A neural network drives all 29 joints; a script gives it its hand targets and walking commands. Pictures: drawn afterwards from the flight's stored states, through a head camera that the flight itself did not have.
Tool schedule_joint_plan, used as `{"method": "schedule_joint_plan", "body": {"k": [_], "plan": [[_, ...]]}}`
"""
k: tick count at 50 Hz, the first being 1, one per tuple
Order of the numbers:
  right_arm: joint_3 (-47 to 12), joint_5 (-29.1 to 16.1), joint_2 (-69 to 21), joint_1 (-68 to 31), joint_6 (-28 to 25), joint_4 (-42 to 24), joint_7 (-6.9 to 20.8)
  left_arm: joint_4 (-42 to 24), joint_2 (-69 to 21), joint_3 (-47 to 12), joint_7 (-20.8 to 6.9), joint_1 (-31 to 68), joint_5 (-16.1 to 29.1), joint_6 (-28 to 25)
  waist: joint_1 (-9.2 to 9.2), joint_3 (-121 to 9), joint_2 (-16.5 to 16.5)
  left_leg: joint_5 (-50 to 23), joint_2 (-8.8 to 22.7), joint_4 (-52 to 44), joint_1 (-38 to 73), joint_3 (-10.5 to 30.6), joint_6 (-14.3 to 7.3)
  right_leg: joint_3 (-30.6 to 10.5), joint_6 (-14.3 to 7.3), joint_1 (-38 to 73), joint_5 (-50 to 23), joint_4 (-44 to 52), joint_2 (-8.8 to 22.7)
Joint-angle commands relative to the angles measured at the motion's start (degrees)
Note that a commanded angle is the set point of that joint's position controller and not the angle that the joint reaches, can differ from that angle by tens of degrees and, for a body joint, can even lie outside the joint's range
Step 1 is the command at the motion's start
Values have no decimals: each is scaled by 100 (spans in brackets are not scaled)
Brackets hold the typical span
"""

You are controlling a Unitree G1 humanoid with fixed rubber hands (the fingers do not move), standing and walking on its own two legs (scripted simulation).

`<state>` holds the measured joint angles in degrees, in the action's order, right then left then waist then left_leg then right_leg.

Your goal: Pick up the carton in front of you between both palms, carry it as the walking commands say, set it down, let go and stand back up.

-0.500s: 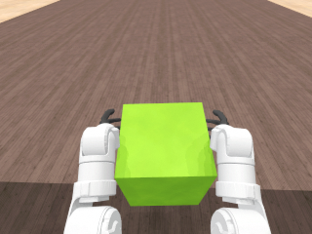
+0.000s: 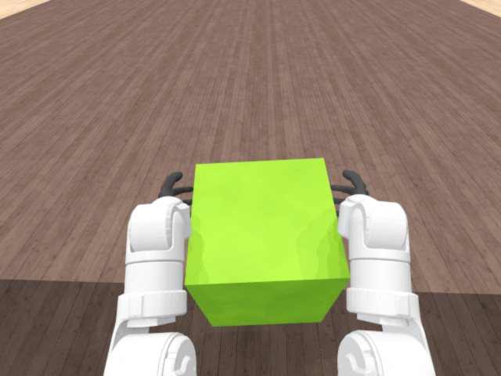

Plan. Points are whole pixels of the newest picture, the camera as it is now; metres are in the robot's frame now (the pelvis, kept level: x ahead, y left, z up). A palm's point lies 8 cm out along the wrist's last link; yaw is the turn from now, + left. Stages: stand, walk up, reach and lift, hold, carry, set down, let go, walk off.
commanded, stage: carry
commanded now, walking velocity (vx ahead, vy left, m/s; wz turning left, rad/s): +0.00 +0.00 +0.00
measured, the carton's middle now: (263, 249) +0.35 +0.00 +0.04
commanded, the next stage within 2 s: none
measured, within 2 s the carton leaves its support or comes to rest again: neither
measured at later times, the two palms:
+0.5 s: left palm (166, 200) +0.33 +0.14 +0.17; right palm (361, 203) +0.34 -0.14 +0.17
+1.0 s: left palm (202, 112) +0.56 +0.12 +0.20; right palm (351, 120) +0.53 -0.16 +0.20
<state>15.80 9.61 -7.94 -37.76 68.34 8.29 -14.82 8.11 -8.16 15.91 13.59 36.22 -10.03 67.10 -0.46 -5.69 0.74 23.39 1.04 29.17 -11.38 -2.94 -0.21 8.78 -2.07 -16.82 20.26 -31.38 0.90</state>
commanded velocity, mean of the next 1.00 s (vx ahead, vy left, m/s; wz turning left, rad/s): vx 0.36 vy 0.00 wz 0.00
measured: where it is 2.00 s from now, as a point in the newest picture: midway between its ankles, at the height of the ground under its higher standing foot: (271, 270)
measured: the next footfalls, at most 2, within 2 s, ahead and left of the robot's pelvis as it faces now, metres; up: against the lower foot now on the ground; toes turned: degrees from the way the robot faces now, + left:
left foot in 0.78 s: +0.15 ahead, +0.10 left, +0.01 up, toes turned +6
right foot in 1.12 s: +0.44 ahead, -0.12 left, +0.04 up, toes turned -5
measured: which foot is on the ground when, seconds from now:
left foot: down 0.00-0.58, up 0.60-0.76, down 0.78-1.00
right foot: down 0.00-0.80, up 0.82-1.00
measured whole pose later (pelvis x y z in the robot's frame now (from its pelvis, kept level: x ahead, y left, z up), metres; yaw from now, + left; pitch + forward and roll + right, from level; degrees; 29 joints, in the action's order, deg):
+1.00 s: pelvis +0.18 +0.00 +0.01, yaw +1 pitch +4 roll +0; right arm 16.8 6.3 -6.8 -48.6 74.5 6.5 -19.3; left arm 7.0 -4.7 20.7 14.2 48.9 -8.5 74.5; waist 5.4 -5.0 0.8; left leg 24.9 0.5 25.6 -9.9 -5.5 -1.3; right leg 4.2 -1.1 -37.6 30.8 -65.4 2.4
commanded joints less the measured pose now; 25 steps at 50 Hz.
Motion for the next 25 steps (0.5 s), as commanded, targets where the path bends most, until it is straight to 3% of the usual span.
{"method": "schedule_joint_plan", "body": {"k": [1, 2, 3, 4, 5, 6, 7, 8, 9, 10, 11, 12, 13, 14, 15, 16, 17, 18, 19, 20, 21, 22, 23, 24, 25], "plan": [[-3192, -2389, -5636, -4015, -126, -319, 1478, -177, -5640, -3168, -1375, 4054, 2377, 1, -56, -1750, -237, -1209, 643, -494, 310, 540, -370, -776, -83, 914, -1227, 417, 772], [-3296, -2492, -5869, -4044, -117, -157, 1478, -343, -5634, -3349, -1368, 4102, 2421, -39, -40, -1821, -145, -1660, 691, -368, 308, 532, -304, -743, -80, 922, -1701, 396, 749], [-3180, -2446, -5892, -4036, -139, -104, 1479, -417, -5613, -3262, -1335, 4302, 2358, -11, -33, -2007, 88, -1350, 613, -366, 484, 400, -324, -782, -97, 968, -1428, 358, 814], [-3273, -2346, -5743, -3966, -156, -395, 1438, -326, -5658, -3312, -1332, 4056, 2296, 24, -2, -1815, 217, -1846, 650, -432, 391, 503, -349, -782, -106, 863, -1483, 261, 812], [-3265, -2373, -5596, -4300, -184, -395, 1413, -69, -5627, -3385, -1373, 4076, 2348, 40, 10, -1932, 175, -2445, 712, -362, 526, 501, -348, -719, -151, 891, -1832, 184, 819], [-3145, -2380, -5561, -4050, -151, -368, 1399, -53, -5656, -3285, -1377, 3839, 2400, 73, -55, -1927, 242, -2797, 714, -165, 586, 544, -339, -635, -42, 918, -1928, 204, 704], [-3303, -2399, -5750, -3895, -120, -104, 1387, -97, -5679, -3262, -1375, 3891, 2431, 45, -97, -2084, -61, -3129, 695, -15, 572, 474, -340, -539, -41, 939, -2374, 35, 675], [-3190, -2281, -5666, -3777, -142, -185, 1414, -94, -5595, -3312, -1369, 3859, 2320, 60, 24, -2212, -146, -2674, 714, -40, 546, 504, -387, -677, -26, 1140, -2231, 105, 775], [-3022, -2238, -5596, -3698, -114, 129, 1443, 69, -5542, -3178, -1352, 3884, 2204, 57, -93, -1937, -439, -2553, 610, -125, 354, 428, -348, -582, -23, 967, -2381, 28, 705], [-3031, -2213, -5667, -3879, -103, -22, 1440, 165, -5461, -3041, -1394, 3629, 2105, 67, -15, -2073, -460, -1977, 589, -82, 407, 381, -358, -755, -139, 931, -2363, 171, 694], [-3095, -2243, -5607, -3942, -131, -241, 1425, 122, -5591, -3046, -1444, 3758, 2192, 90, -60, -1907, -336, -1512, 569, -185, 162, 425, -292, -701, -112, 1009, -2014, 268, 708], [-3231, -2219, -5615, -3932, -165, -279, 1419, 216, -5705, -3130, -1455, 3784, 2331, 93, -5, -2001, -44, -1735, 557, -94, 180, 400, -271, -737, -145, 1083, -2242, 195, 789], [-2965, -2142, -5465, -3822, -139, -39, 1400, 325, -5600, -3184, -1425, 3777, 2253, 87, -7, -2080, 120, -1343, 607, -109, 278, 415, -347, -759, -98, 1087, -1947, 256, 801], [-3006, -2160, -5636, -3853, -85, 15, 1450, -154, -5644, -3226, -1420, 4218, 2320, -25, -65, -1910, -105, -1276, 540, -233, 315, 372, -310, -807, -123, 848, -1762, 253, 825], [-3047, -2209, -5648, -4155, -125, -273, 1429, 50, -5680, -3062, -1441, 4081, 2261, 16, -4, -1672, 26, -1680, 657, -405, 304, 534, -352, -723, -105, 699, -1666, 291, 843], [-3018, -2287, -5548, -4200, -134, -114, 1415, 270, -5660, -3012, -1423, 3931, 2251, 43, -50, -1639, 273, -1405, 604, -410, 235, 478, -384, -680, -123, 638, -1176, 341, 719], [-3138, -2399, -5676, -4295, -190, -485, 1429, 51, -5721, -3181, -1418, 4015, 2441, 8, -15, -1681, 24, -260, 654, -538, 233, 555, -488, -613, -84, 571, -274, 412, 614], [-3233, -2460, -5681, -4579, -181, -651, 1419, -98, -5735, -3235, -1438, 4161, 2414, -4, 4, -1559, -18, 880, 676, -720, 170, 669, -530, -663, -123, 464, 782, 455, 563], [-3121, -2343, -5648, -4438, -147, -482, 1438, -375, -5713, -3290, -1389, 4660, 2499, -2, -23, -1398, 214, 1263, 611, -790, -236, 746, -580, -817, -165, 459, 1235, 605, 583], [-3245, -2445, -5755, -4519, -103, -419, 1432, -590, -5553, -3369, -1365, 4759, 2501, 2, -2, -1488, -237, 1755, 612, -814, -273, 718, -544, -859, -179, 412, 1602, 637, 529], [-3287, -2481, -5596, -4697, -74, -605, 1402, -497, -5472, -3433, -1316, 4682, 2468, 77, 175, -1231, 528, 1918, 773, -1108, 81, 1102, -636, -629, -116, -122, 1693, 241, 424], [-3401, -2604, -5456, -4856, -65, -774, 1346, -531, -5614, -3510, -1304, 4743, 2651, 110, 98, -1227, 740, 1970, 934, -1134, 23, 1304, -750, -409, -83, -96, 1293, -21, 292], [-3421, -2547, -5433, -4499, 31, -520, 1271, -745, -5374, -3542, -1247, 4833, 2665, 139, 157, -1342, 730, 2027, 1118, -1340, 277, 1617, -860, -265, 12, -372, 1236, -368, 167], [-3363, -2662, -5336, -4654, 49, -526, 1248, -602, -5136, -3447, -1175, 4834, 2564, 216, 148, -1290, 570, 1483, 1217, -1206, 360, 1699, -970, -115, -25, -334, 844, -318, 183], [-3453, -2635, -5088, -4698, 109, -763, 1179, -311, -5057, -3272, -1129, 4398, 2504, 301, 15, -1490, 322, 1427, 1178, -941, 337, 1466, -912, -196, -68, -174, 679, 10, 194]]}}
